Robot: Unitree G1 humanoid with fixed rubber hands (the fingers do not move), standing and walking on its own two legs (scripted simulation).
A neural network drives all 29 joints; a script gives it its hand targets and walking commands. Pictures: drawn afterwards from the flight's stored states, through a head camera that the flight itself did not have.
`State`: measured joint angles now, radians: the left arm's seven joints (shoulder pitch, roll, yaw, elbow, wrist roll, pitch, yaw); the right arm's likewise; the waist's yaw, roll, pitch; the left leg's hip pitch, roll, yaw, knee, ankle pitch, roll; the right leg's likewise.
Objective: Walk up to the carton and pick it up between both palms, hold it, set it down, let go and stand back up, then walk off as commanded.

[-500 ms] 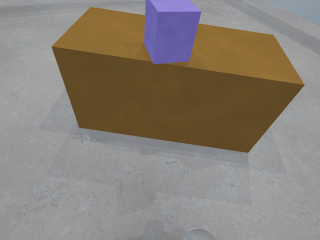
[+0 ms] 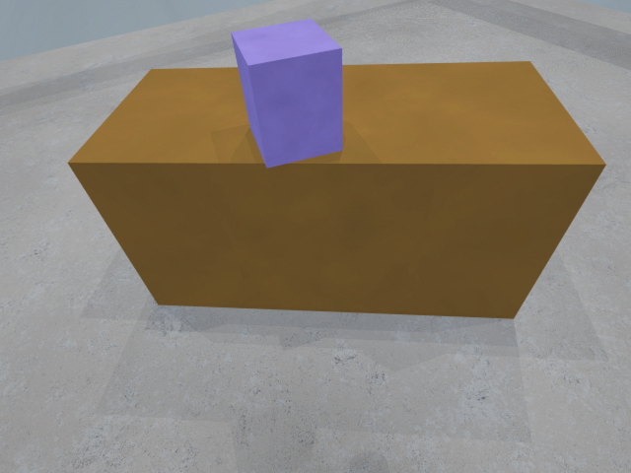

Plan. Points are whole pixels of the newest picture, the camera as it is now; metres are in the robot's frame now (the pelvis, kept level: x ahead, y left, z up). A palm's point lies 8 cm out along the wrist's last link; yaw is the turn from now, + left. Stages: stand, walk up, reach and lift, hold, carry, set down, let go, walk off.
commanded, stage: walk up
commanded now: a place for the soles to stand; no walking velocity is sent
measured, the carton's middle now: (289, 93) +0.95 +0.07 +0.04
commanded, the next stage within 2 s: none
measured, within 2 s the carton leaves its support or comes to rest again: neither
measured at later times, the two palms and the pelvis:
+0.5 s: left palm out of the picture +0.15 +0.36 -0.13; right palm (516, 444) +0.19 -0.23 -0.08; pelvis +0.09 +0.07 +0.00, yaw -1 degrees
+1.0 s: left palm out of the picture +0.11 +0.34 -0.11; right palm out of the picture +0.14 -0.26 -0.11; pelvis +0.05 +0.04 -0.01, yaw -5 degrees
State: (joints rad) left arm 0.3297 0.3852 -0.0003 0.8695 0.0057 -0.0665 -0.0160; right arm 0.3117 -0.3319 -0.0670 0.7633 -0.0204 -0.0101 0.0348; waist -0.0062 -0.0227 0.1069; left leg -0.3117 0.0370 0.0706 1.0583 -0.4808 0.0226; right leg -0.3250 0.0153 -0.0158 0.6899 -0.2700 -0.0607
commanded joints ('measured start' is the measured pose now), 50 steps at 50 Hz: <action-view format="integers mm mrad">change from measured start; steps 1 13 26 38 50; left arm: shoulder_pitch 77 70 15 13 -188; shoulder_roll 290 259 173 190 283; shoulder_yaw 126 103 75 89 125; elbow -48 -51 -44 -32 -71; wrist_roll -7 2 -20 -4 41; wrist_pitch -42 -20 66 74 50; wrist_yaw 29 37 44 42 24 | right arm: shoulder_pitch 21 -118 -82 -110 -113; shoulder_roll -269 -214 -263 -288 -269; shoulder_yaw -74 -51 -54 -78 -77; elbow -16 -40 -27 -35 17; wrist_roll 6 -3 12 -3 24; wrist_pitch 3 -18 -66 -47 19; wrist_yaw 7 -29 -77 -74 -51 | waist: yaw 18 50 -3 -19 2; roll -28 7 161 136 -150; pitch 46 37 -109 -92 130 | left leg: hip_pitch -240 -191 213 95 -69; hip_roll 26 47 259 286 -37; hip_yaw -152 -135 -252 -230 -69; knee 36 -304 -621 -632 26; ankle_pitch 195 98 763 358 -5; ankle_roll -3 -20 103 188 -6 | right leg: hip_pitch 81 145 -157 -131 -312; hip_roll -185 -251 -3 -45 -193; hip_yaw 513 343 148 84 529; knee -546 -303 355 265 -531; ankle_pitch -426 317 -222 -217 -556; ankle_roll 59 -149 42 59 -116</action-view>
